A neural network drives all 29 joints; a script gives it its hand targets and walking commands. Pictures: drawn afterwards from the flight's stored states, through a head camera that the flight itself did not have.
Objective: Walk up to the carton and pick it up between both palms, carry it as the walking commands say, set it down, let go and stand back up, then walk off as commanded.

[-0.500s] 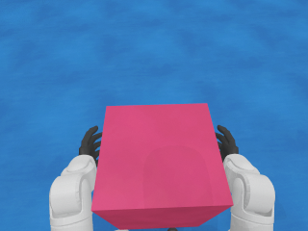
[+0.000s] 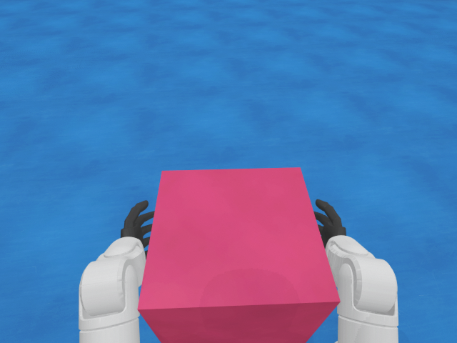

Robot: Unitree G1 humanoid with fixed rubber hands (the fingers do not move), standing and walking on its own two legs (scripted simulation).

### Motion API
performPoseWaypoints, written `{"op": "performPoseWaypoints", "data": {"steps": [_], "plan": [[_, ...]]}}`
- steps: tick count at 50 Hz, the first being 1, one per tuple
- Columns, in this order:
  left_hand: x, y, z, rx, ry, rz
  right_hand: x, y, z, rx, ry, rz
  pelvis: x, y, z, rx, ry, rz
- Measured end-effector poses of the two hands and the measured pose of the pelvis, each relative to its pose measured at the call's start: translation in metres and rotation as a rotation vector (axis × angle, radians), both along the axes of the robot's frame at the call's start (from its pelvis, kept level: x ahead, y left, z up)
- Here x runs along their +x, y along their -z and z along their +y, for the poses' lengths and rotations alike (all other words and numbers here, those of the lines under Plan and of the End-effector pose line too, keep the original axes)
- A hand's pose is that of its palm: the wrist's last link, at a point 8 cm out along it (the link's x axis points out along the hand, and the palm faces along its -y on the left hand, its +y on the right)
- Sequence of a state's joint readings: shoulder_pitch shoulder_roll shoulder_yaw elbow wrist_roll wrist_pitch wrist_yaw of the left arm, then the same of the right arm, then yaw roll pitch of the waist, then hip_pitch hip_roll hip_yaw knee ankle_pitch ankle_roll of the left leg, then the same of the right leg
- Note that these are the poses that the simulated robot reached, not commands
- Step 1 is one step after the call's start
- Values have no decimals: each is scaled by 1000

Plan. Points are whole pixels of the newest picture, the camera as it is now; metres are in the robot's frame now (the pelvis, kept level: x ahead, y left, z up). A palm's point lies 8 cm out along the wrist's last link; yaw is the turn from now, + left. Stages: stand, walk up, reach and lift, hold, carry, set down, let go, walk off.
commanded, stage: carry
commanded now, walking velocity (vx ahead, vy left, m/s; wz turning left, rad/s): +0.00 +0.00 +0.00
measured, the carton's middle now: (233, 271) +0.25 +0.00 +0.02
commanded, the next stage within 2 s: hold in 1.06 s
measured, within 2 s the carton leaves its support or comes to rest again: neither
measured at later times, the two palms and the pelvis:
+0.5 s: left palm (126, 263) +0.24 +0.16 +0.08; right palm (330, 258) +0.24 -0.15 +0.08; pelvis -0.02 +0.00 +0.00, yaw +0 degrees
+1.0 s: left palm (123, 274) +0.22 +0.16 +0.08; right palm (330, 269) +0.22 -0.15 +0.07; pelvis -0.04 +0.01 +0.00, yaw +0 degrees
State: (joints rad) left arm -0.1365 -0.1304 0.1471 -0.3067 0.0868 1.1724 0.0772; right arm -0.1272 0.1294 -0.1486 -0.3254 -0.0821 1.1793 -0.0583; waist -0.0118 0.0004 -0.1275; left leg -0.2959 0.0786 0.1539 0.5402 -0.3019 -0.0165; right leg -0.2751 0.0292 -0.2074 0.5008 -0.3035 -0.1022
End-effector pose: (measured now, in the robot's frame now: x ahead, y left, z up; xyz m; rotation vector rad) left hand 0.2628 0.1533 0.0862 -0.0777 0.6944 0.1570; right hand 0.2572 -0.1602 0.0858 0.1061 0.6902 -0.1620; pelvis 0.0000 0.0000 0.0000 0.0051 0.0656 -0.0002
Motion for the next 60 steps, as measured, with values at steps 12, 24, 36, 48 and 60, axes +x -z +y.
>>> {"op": "performPoseWaypoints", "data": {"steps": [12, 24, 36, 48, 60], "plan": [[-10, 6, 2, 2, -8, 11, -6, 6, 2, -4, -13, 10, -5, -1, 0, 4, 1, -9], [-23, 6, 8, 3, -11, -3, -18, 5, 7, -4, -21, -3, -19, -3, 3, 5, -4, -16], [-35, 8, 10, 8, -8, -6, -29, 9, 9, -4, -25, -6, -32, -4, 5, 4, -7, -18], [-39, 10, 10, 11, -4, -14, -34, 12, 9, -5, -28, -14, -38, -5, 5, 2, -8, -17], [-35, 52, 14, 53, 86, 7, -39, 54, 12, -59, -39, 8, -45, -3, 11, 7, 117, -141]]}}
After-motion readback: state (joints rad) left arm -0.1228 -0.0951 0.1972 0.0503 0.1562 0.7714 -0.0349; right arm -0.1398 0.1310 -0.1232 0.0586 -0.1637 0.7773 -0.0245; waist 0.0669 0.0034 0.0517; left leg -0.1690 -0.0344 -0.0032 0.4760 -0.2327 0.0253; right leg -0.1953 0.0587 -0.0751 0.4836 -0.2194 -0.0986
